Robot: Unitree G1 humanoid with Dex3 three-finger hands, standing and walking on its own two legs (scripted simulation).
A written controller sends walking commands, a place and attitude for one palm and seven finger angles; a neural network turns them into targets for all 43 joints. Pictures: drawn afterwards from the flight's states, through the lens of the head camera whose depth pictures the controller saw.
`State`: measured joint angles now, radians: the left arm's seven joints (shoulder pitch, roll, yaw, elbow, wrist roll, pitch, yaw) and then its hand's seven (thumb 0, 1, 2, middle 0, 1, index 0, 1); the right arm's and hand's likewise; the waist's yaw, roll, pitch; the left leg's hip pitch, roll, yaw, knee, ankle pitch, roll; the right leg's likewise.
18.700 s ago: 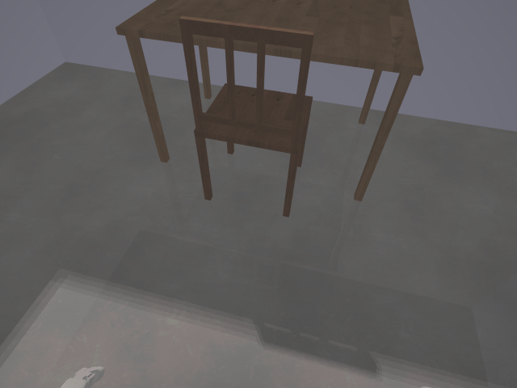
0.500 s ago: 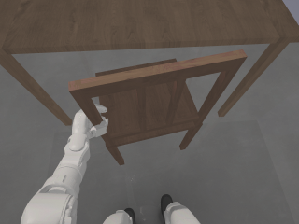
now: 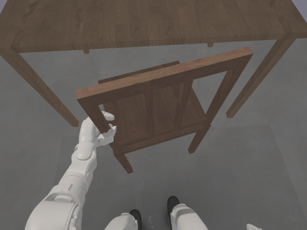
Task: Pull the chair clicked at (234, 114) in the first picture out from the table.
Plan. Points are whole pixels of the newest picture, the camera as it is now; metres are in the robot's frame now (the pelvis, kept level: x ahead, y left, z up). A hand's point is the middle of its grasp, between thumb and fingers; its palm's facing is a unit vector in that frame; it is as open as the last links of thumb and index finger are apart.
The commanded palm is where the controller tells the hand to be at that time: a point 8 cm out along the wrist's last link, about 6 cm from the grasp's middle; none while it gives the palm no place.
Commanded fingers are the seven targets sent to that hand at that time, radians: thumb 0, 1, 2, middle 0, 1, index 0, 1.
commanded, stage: step backward, pulling the chair out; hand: left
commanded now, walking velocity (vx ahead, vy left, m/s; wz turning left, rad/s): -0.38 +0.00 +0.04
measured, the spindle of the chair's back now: (149, 116) +0.44 +0.01 -0.08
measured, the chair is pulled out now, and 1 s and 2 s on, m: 0.09 0.09 0.12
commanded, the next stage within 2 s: stop walking, hand still on the chair in 1.48 s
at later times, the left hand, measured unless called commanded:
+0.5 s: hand (108, 134) +0.37 +0.13 -0.07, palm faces +0.01 -0.97 -0.22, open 6.0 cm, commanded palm +0.38 +0.18 -0.06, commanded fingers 0.00 0.90 0.90 -0.50 -1.45 -0.50 -1.45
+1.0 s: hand (108, 134) +0.37 +0.13 -0.07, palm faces +0.01 -0.98 -0.22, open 6.0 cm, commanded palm +0.38 +0.18 -0.06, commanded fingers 0.00 0.90 0.90 -0.50 -1.45 -0.50 -1.45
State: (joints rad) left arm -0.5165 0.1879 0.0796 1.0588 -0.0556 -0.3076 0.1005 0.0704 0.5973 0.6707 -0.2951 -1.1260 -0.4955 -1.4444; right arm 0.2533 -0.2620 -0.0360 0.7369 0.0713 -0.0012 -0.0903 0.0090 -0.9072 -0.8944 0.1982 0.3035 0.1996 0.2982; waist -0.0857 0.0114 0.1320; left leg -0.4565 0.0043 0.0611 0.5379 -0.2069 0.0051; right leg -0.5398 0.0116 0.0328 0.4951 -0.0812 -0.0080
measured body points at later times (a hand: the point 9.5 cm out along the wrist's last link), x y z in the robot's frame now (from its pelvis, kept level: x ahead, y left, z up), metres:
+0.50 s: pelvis +0.00 -0.01 +0.00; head +0.12 -0.02 +0.43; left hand +0.37 +0.18 -0.05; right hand +0.07 -0.28 -0.14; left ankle +0.04 +0.12 -0.73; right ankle +0.10 -0.11 -0.73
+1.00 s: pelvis +0.00 +0.00 +0.00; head +0.11 -0.02 +0.43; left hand +0.37 +0.18 -0.05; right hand +0.06 -0.27 -0.14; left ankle +0.04 +0.12 -0.73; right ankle +0.10 -0.11 -0.73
